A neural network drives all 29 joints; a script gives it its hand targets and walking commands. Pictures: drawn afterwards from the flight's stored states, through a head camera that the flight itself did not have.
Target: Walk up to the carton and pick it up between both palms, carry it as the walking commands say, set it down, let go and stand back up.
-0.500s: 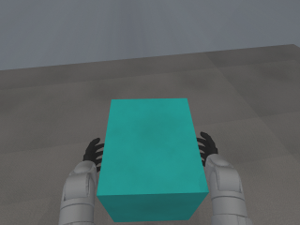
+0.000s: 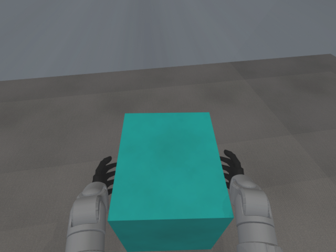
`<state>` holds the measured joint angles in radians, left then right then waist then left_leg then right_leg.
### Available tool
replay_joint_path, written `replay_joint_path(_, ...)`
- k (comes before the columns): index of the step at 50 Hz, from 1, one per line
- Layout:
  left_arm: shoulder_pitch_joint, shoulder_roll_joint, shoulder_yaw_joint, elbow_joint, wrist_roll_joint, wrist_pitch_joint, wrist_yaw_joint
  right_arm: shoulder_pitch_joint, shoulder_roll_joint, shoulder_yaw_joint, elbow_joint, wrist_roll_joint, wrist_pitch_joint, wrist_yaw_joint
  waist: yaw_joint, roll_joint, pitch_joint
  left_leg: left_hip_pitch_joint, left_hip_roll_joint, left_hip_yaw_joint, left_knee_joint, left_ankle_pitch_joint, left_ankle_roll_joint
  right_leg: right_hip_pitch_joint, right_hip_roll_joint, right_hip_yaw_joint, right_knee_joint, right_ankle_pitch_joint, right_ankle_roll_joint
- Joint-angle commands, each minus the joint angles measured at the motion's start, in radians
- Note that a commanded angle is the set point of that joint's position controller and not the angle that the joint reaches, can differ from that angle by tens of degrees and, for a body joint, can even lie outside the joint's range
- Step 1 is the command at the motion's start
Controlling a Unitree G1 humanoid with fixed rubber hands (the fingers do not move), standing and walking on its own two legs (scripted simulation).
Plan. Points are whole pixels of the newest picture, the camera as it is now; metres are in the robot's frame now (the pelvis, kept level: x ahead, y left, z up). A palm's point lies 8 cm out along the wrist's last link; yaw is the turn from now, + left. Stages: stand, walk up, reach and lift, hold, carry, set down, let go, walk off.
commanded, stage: hold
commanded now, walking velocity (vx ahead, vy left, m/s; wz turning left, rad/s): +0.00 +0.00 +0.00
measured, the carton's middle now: (168, 182) +0.32 +0.00 -0.02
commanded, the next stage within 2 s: carry in 0.78 s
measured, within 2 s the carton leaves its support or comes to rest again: neither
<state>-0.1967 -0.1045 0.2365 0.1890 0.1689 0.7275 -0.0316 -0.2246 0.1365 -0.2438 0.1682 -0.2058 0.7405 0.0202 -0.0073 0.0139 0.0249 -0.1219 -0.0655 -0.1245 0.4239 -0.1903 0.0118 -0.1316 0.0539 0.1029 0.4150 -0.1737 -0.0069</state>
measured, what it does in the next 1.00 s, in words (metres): stands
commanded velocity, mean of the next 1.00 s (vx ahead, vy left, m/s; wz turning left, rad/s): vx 0.00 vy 0.08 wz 0.00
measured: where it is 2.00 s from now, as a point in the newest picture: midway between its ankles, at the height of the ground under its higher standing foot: outside the picture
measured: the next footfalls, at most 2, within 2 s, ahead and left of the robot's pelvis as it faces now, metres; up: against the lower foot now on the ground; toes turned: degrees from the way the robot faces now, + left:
right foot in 1.28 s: +0.03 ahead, -0.03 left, +0.00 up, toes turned -14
left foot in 1.50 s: +0.04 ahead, +0.29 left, +0.00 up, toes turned +1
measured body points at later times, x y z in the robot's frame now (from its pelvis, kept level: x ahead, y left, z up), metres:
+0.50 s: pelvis +0.01 +0.00 +0.00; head -0.02 -0.01 +0.45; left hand +0.29 +0.17 +0.03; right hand +0.29 -0.16 +0.03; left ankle +0.03 +0.11 -0.74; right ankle +0.04 -0.11 -0.74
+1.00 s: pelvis +0.00 +0.02 -0.01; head -0.03 +0.02 +0.44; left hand +0.28 +0.18 +0.04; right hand +0.28 -0.15 +0.05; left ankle +0.02 +0.13 -0.74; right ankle +0.04 -0.12 -0.74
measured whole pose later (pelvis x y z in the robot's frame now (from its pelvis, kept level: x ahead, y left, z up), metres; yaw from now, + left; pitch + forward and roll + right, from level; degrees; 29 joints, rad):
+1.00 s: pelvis +0.00 +0.02 -0.01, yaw +0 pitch +1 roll +1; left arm -0.12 -0.12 0.16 -0.09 0.10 0.91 0.04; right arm -0.17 0.10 -0.18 -0.09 -0.11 0.92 -0.01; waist -0.03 -0.01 -0.09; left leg -0.36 -0.04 0.03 0.62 -0.39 0.01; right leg -0.36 0.00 0.12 0.58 -0.24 0.04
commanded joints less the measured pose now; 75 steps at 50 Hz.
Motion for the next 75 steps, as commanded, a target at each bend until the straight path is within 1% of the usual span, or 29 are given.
replay_joint_path(1,-0.708,-0.885,-0.689,-0.149,-0.243,-0.044,-0.217,-0.552,0.906,0.687,-0.055,0.260,-0.032,0.216,0.001,0.000,-0.314,0.015,-0.007,0.030,-0.083,0.054,-0.012,0.103,0.010,-0.019,-0.060,0.056,-0.004)
replay_joint_path(12,-0.672,-0.885,-0.704,-0.158,-0.253,-0.044,-0.217,-0.541,0.900,0.708,-0.084,0.262,-0.034,0.212,0.002,-0.024,-0.340,0.033,-0.010,0.027,-0.079,0.103,-0.011,0.108,0.012,-0.017,-0.054,0.095,0.000)
replay_joint_path(19,-0.656,-0.869,-0.704,-0.193,-0.238,-0.038,-0.210,-0.495,0.883,0.702,-0.087,0.252,-0.027,0.208,0.007,0.010,-0.319,0.040,-0.011,0.027,-0.083,0.111,-0.013,0.107,0.010,-0.014,-0.058,0.104,-0.003)
replay_joint_path(20,-0.653,-0.859,-0.701,-0.184,-0.232,-0.032,-0.210,-0.492,0.881,0.681,-0.082,0.240,-0.026,0.206,-0.011,0.004,-0.286,0.028,-0.008,0.027,-0.086,0.081,-0.014,0.104,0.009,-0.015,-0.061,0.076,-0.005)
replay_joint_path(26,-0.633,-0.877,-0.714,-0.196,-0.251,-0.035,-0.206,-0.499,0.875,0.703,-0.106,0.263,-0.030,0.208,0.006,0.023,-0.315,0.036,-0.007,0.030,-0.085,0.115,-0.015,0.101,0.013,-0.013,-0.053,0.102,-0.005)
replay_joint_path(32,-0.592,-0.857,-0.715,-0.218,-0.246,-0.041,-0.207,-0.487,0.883,0.724,-0.149,0.267,-0.035,0.205,0.010,-0.023,-0.347,0.072,-0.013,0.025,-0.078,0.167,-0.011,0.116,0.013,-0.011,-0.057,0.148,0.001)
replay_joint_path(38,-0.646,-0.850,-0.727,-0.239,-0.251,-0.039,-0.203,-0.472,0.871,0.702,-0.131,0.252,-0.034,0.203,-0.002,0.010,-0.298,0.041,-0.011,0.030,-0.082,0.096,-0.015,0.098,0.014,-0.011,-0.058,0.074,-0.006)
replay_joint_path(39,-0.628,-0.860,-0.743,-0.261,-0.261,-0.018,-0.203,-0.521,0.845,0.712,-0.200,0.262,-0.024,0.200,0.010,0.003,-0.424,0.028,0.151,0.028,0.046,0.153,0.038,-0.015,-0.171,0.059,0.060,0.190,-0.048)
replay_joint_path(41,-0.623,-0.837,-0.736,-0.299,-0.302,0.004,-0.194,-0.493,0.860,0.738,-0.212,0.284,0.003,0.191,0.017,-0.021,-0.491,-0.023,0.135,0.038,0.153,0.182,0.036,-0.010,-0.239,0.135,0.103,0.310,-0.069)
replay_joint_path(43,-0.584,-0.809,-0.743,-0.307,-0.303,0.037,-0.181,-0.480,0.849,0.758,-0.226,0.301,0.038,0.185,0.019,-0.118,-0.465,-0.155,0.093,0.081,0.234,0.012,0.008,-0.025,-0.321,0.250,0.062,0.332,-0.109)
replay_joint_path(45,-0.575,-0.801,-0.763,-0.350,-0.316,0.086,-0.167,-0.496,0.837,0.801,-0.293,0.351,0.086,0.182,0.010,-0.223,-0.412,-0.273,0.059,0.117,0.252,-0.294,-0.001,-0.019,-0.395,0.377,0.000,0.340,-0.150)
replay_joint_path(47,-0.556,-0.785,-0.784,-0.415,-0.339,0.140,-0.156,-0.536,0.834,0.833,-0.377,0.400,0.138,0.175,0.012,-0.231,-0.405,-0.319,0.064,0.122,0.288,-0.271,-0.005,-0.030,-0.418,0.403,-0.030,0.280,-0.134)
replay_joint_path(52,-0.493,-0.760,-0.838,-0.615,-0.406,0.293,-0.118,-0.468,0.839,0.860,-0.502,0.499,0.289,0.168,0.002,-0.161,-0.474,-0.026,0.071,0.161,0.011,-0.130,0.017,-0.203,-0.275,0.145,0.108,0.213,-0.022)
replay_joint_path(53,-0.482,-0.767,-0.842,-0.635,-0.414,0.321,-0.114,-0.444,0.830,0.859,-0.511,0.498,0.318,0.166,0.000,-0.090,-0.454,0.028,0.127,0.114,-0.011,-0.085,0.045,-0.290,-0.233,0.071,0.181,0.147,0.005)
replay_joint_path(54,-0.503,-0.769,-0.850,-0.660,-0.425,0.343,-0.118,-0.426,0.810,0.843,-0.513,0.491,0.341,0.166,-0.002,0.076,-0.424,0.060,0.253,0.017,-0.090,0.001,0.091,-0.396,-0.159,-0.043,0.322,-0.037,0.032)
replay_joint_path(55,-0.479,-0.759,-0.848,-0.644,-0.428,0.369,-0.119,-0.395,0.806,0.835,-0.503,0.493,0.364,0.164,0.000,0.183,-0.406,0.065,0.396,-0.096,-0.115,0.161,0.164,-0.492,-0.092,-0.145,0.488,-0.355,0.042)
replay_joint_path(56,-0.514,-0.755,-0.869,-0.672,-0.460,0.385,-0.127,-0.364,0.789,0.836,-0.512,0.485,0.374,0.155,-0.005,0.144,-0.423,0.008,0.417,-0.067,-0.079,0.181,0.220,-0.450,-0.133,-0.171,0.543,-0.448,0.028)
replay_joint_path(58,-0.573,-0.771,-0.879,-0.700,-0.504,0.411,-0.145,-0.392,0.812,0.844,-0.562,0.474,0.399,0.141,-0.006,0.060,-0.370,-0.040,0.355,0.025,-0.041,0.191,0.202,-0.448,-0.143,-0.194,0.552,-0.358,0.014)
replay_joint_path(61,-0.568,-0.793,-0.880,-0.729,-0.529,0.455,-0.156,-0.377,0.824,0.821,-0.593,0.461,0.435,0.121,-0.001,0.121,-0.397,-0.109,0.295,0.127,0.007,0.192,0.181,-0.312,-0.126,-0.241,0.409,-0.263,0.002)
replay_joint_path(62,-0.579,-0.784,-0.875,-0.737,-0.531,0.464,-0.158,-0.385,0.816,0.825,-0.611,0.458,0.442,0.119,0.004,0.103,-0.406,-0.141,0.271,0.163,0.035,0.144,0.170,-0.240,-0.125,-0.256,0.303,-0.219,-0.003)
replay_joint_path(64,-0.573,-0.785,-0.858,-0.720,-0.528,0.480,-0.158,-0.358,0.820,0.814,-0.570,0.461,0.460,0.118,0.019,0.005,-0.432,-0.300,0.224,0.213,0.142,-0.001,0.101,-0.012,-0.226,-0.159,0.044,-0.064,-0.015)
replay_joint_path(65,-0.519,-0.769,-0.841,-0.693,-0.509,0.485,-0.160,-0.379,0.807,0.818,-0.590,0.461,0.469,0.122,0.025,-0.223,-0.418,-0.501,0.164,0.233,0.311,-0.173,0.028,0.098,-0.468,0.171,-0.026,0.047,-0.090)
replay_joint_path(66,-0.510,-0.778,-0.829,-0.663,-0.493,0.483,-0.157,-0.441,0.810,0.836,-0.600,0.476,0.476,0.132,0.031,-0.342,-0.388,-0.526,0.144,0.145,0.540,-0.308,-0.012,-0.008,-0.646,0.398,-0.098,0.087,-0.207)
replay_joint_path(67,-0.482,-0.791,-0.805,-0.638,-0.471,0.483,-0.151,-0.439,0.820,0.850,-0.590,0.496,0.476,0.143,0.023,-0.272,-0.358,-0.514,0.188,0.046,0.639,-0.277,-0.010,-0.053,-0.644,0.392,-0.102,0.063,-0.216)
replay_joint_path(69,-0.525,-0.828,-0.829,-0.684,-0.473,0.475,-0.146,-0.441,0.857,0.850,-0.591,0.526,0.467,0.161,0.015,-0.142,-0.348,-0.484,0.220,0.025,0.567,-0.231,-0.036,-0.101,-0.545,0.169,-0.090,-0.037,-0.137)
replay_joint_path(71,-0.534,-0.846,-0.840,-0.732,-0.481,0.469,-0.137,-0.499,0.887,0.874,-0.670,0.563,0.453,0.163,0.013,-0.160,-0.392,-0.316,0.148,0.149,0.335,-0.202,-0.022,-0.148,-0.415,-0.038,0.003,0.128,-0.075)
replay_joint_path(73,-0.519,-0.826,-0.843,-0.783,-0.480,0.469,-0.122,-0.429,0.877,0.868,-0.656,0.550,0.456,0.162,0.012,-0.200,-0.418,-0.223,0.071,0.262,0.181,-0.173,-0.032,-0.134,-0.403,-0.063,0.033,0.187,-0.061)
replay_joint_path(74,-0.491,-0.817,-0.839,-0.783,-0.469,0.470,-0.119,-0.418,0.865,0.861,-0.646,0.550,0.459,0.162,0.005,-0.188,-0.444,-0.138,0.072,0.262,0.085,-0.131,-0.017,-0.147,-0.365,-0.108,0.093,0.158,-0.035)
replay_joint_path(75,-0.455,-0.813,-0.844,-0.770,-0.465,0.473,-0.115,-0.404,0.854,0.848,-0.634,0.545,0.460,0.162,0.003,-0.091,-0.460,-0.045,0.092,0.232,-0.030,-0.113,-0.002,-0.198,-0.319,-0.150,0.173,0.084,0.005)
